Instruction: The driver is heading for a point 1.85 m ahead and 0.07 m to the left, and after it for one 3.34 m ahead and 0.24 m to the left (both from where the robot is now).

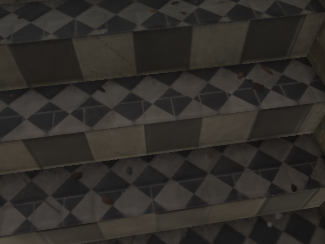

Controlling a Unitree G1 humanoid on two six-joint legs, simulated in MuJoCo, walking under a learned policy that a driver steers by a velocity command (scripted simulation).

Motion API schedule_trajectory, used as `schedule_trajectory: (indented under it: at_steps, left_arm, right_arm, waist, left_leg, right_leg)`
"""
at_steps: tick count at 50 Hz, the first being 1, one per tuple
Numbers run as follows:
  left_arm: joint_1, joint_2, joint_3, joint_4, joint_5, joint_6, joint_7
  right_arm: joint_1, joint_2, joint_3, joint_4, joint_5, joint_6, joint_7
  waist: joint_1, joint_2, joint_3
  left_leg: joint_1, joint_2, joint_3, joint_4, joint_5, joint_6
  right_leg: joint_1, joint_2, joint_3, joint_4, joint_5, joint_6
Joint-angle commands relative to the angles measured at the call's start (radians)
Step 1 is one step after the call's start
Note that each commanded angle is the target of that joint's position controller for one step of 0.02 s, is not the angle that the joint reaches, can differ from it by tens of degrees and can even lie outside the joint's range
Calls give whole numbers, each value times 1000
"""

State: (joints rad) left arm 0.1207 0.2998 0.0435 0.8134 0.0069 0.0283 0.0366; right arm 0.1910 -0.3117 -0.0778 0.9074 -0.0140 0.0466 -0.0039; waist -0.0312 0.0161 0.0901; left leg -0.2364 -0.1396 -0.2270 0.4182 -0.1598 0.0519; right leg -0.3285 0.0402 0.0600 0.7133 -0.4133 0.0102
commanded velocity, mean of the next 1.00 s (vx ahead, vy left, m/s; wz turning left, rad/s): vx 0.30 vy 0.00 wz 0.14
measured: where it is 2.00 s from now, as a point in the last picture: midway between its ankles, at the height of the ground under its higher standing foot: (149, 177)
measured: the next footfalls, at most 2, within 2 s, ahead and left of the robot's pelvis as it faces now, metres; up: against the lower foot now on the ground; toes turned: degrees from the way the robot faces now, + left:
right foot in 0.06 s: +0.05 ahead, -0.12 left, +0.00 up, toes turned +7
left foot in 0.56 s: +0.10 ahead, +0.15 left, +0.00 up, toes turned +17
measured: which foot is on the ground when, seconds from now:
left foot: down 0.00-0.06, up 0.08-0.54, down 0.56-1.00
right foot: up 0.00-0.04, down 0.06-0.56, up 0.58-1.00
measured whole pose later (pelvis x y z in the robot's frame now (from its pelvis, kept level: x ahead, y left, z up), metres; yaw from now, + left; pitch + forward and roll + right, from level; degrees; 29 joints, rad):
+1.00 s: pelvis +0.19 +0.08 -0.01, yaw +4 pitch +1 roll +1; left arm 0.11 0.23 0.03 0.87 0.04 -0.02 0.00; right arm 0.28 -0.24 -0.02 0.97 -0.02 -0.09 -0.03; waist -0.01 0.00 0.03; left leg -0.04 0.00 0.23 0.47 -0.41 0.04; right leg -0.42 0.01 -0.10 0.68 -0.25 -0.11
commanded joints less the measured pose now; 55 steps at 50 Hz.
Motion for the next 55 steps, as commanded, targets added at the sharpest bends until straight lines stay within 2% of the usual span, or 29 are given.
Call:
schedule_trajectory:
  at_steps: [1, 2, 3, 4, 5, 7, 8, 10, 14, 19, 23, 25, 27, 28, 29, 30, 31, 32, 34, 37, 43, 45, 49, 50, 51, 52, 53, 54, 55]
  left_arm:
    - [84, 95, 21, -42, -7, -22, 11]
    - [126, 94, 21, -31, -3, -28, 18]
    - [129, 159, 34, -34, 11, -34, 29]
    - [62, 235, 44, -73, 15, -28, 33]
    - [39, 243, 49, -74, 20, -18, 27]
    - [-22, 134, 21, -85, 11, -21, 15]
    - [-51, 121, 18, -97, 12, -21, 15]
    - [-1, 126, 19, -87, 17, -26, 16]
    - [133, 156, 35, -33, 14, -47, 7]
    - [186, 153, 46, 4, 24, -77, -7]
    - [203, 129, 41, 41, 27, -100, -33]
    - [222, 128, 39, 71, 21, -100, -45]
    - [191, 108, 27, 84, -5, -95, -53]
    - [160, 71, 11, 66, -12, -101, -56]
    - [92, -16, -19, -13, -14, -107, -64]
    - [120, 57, 1, 11, 2, -88, -45]
    - [156, 87, 12, 45, 1, -81, -43]
    - [185, 79, 14, 76, -7, -81, -49]
    - [209, 58, 15, 113, 11, -71, -52]
    - [191, 18, 14, 110, 21, -60, -58]
    - [4, -29, -5, 36, 25, -58, -60]
    - [66, -45, -12, 49, 29, -46, -47]
    - [115, 5, 7, 47, 30, -52, -34]
    - [246, -3, 15, 84, 35, -58, -30]
    - [356, 39, 33, 97, 39, -67, -27]
    - [303, 192, 62, 98, 34, -69, -19]
    - [293, 246, 80, 77, 6, -59, -22]
    - [211, 188, 74, 53, 1, -50, -22]
    - [157, 116, 54, 41, -4, -44, -24]
  right_arm:
    - [-52, -180, -41, -46, 3, 0, 1]
    - [-80, -169, -38, -51, 12, 2, 0]
    - [-61, -120, -25, -59, 19, -3, -2]
    - [10, -53, -11, -64, 21, -12, -5]
    - [-7, -148, -32, -49, -14, -10, -9]
    - [6, -155, -41, -22, -22, -2, 4]
    - [28, -146, -41, -9, -20, 6, 17]
    - [19, -134, -34, -6, -20, 13, 41]
    - [-110, -118, -21, -49, -25, 4, 65]
    - [-179, -90, -9, -81, -22, -11, 80]
    - [-206, -34, 20, -88, -24, -40, 77]
    - [-184, -30, 28, -73, -32, -54, 63]
    - [-26, -34, 28, -15, -45, -78, 42]
    - [116, -90, 11, 31, -57, -94, 27]
    - [217, -223, -16, 37, -62, -104, 10]
    - [203, -265, -31, 54, -33, -104, -3]
    - [112, -191, -10, 28, -28, -106, -2]
    - [35, -110, 13, 9, -21, -112, 1]
    - [-10, -46, 34, -2, -18, -130, -6]
    - [12, -51, 36, 13, -16, -152, -4]
    - [14, -43, 43, 10, -4, -159, -22]
    - [46, -53, 38, 18, -13, -160, -30]
    - [40, -93, 25, -2, -4, -148, -32]
    - [-4, -103, 22, -20, 1, -134, -30]
    - [-72, -93, 24, -56, 17, -130, -21]
    - [-60, 53, 58, -95, -12, -135, -4]
    - [20, 42, 66, -112, -42, -133, 0]
    - [-28, 13, 61, -119, -53, -136, 2]
    - [-54, -2, 55, -132, -56, -136, 4]
  waist:
    - [52, 105, -116]
    - [84, 89, -110]
    - [69, -32, -109]
    - [21, -227, -123]
    - [32, -186, -103]
    - [-12, -112, -30]
    - [-26, -132, -27]
    - [6, -164, -40]
    - [83, -148, -25]
    - [100, -140, -10]
    - [95, -149, 2]
    - [78, -171, -5]
    - [-18, -103, -69]
    - [-82, -22, -182]
    - [-127, 242, -246]
    - [-94, 200, -197]
    - [-44, 124, -127]
    - [-2, 94, -72]
    - [27, 90, -47]
    - [54, 67, -80]
    - [41, 73, -49]
    - [60, 121, -115]
    - [88, 79, -160]
    - [171, 46, -211]
    - [251, -13, -234]
    - [150, -274, -166]
    - [114, -236, -302]
    - [88, -110, -170]
    - [61, -34, -88]
  left_leg:
    - [52, 245, -309, -53, 240, 116]
    - [-8, 200, -287, -22, 162, 71]
    - [-109, 122, -201, 85, -26, 9]
    - [-257, -38, 8, 295, -320, -39]
    - [-250, -5, 84, 494, -404, -49]
    - [-217, 49, 76, 660, -303, -53]
    - [-227, 51, 95, 708, -261, -64]
    - [-285, 70, 131, 712, -209, -80]
    - [-391, 109, 155, 595, -184, -98]
    - [-399, 153, 189, 465, -166, -78]
    - [-213, 146, 236, 240, -198, -32]
    - [-88, 116, 293, 114, -200, -7]
    - [182, 97, 308, -86, -18, 23]
    - [404, 183, 206, -105, -28, 36]
    - [569, 488, -176, -203, -161, 104]
    - [441, 541, -228, -223, -109, 154]
    - [367, 496, -120, -219, -127, 137]
    - [294, 436, -28, -243, -106, 104]
    - [256, 375, 95, -267, 97, 69]
    - [217, 364, 234, -225, 475, 70]
    - [140, 348, 358, -216, 547, 76]
    - [173, 375, 380, -128, 661, 95]
    - [213, 403, 385, 146, 919, 89]
    - [150, 375, 422, 395, 911, 74]
    - [-48, 333, 420, 703, 644, 32]
    - [-419, 139, 421, 1090, -273, -35]
    - [-515, 112, 200, 1214, -278, -39]
    - [-593, 162, 188, 1271, -193, -57]
    - [-633, 177, 207, 1310, -158, -61]
  right_leg:
    - [117, 21, 1, -198, 57, -16]
    - [217, 13, -5, -359, 154, -20]
    - [297, -134, 132, -489, 121, -48]
    - [359, -390, 398, -548, 125, -122]
    - [193, -450, 417, -530, 162, -226]
    - [106, -347, 258, -509, 218, -206]
    - [127, -287, 171, -492, 251, -178]
    - [208, -249, 112, -506, 148, -166]
    - [369, -297, 131, -558, -2, -186]
    - [413, -340, 68, -586, 22, -193]
    - [295, -311, -25, -567, 157, -184]
    - [249, -301, -39, -514, 371, -190]
    - [143, -261, -79, -341, 561, -160]
    - [32, -198, -119, -160, 499, -124]
    - [-253, -67, -193, 104, 29, -64]
    - [-292, -50, -64, 266, -127, -84]
    - [-291, -95, 2, 319, -72, -108]
    - [-271, -121, 2, 315, 9, -108]
    - [-255, -124, -19, 333, 121, -81]
    - [-250, -106, -42, 396, 199, -52]
    - [-195, -89, -108, 102, 285, -32]
    - [-95, -68, -146, 86, 235, -62]
    - [9, 14, -193, -39, 100, -152]
    - [161, 53, -220, -137, 153, -177]
    - [331, 2, -94, -265, 286, -205]
    - [421, -261, 290, -276, 823, -286]
    - [439, -378, 581, -414, 599, -455]
    - [321, -367, 509, -448, 326, -451]
    - [210, -317, 437, -449, 231, -410]
Velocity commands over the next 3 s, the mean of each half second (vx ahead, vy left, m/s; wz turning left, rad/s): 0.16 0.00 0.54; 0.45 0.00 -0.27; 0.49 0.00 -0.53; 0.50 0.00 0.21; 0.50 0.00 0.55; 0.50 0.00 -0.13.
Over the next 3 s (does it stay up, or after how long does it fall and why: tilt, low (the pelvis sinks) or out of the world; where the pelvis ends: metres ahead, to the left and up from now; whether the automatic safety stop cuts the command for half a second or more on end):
stays up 1.09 0.13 0.62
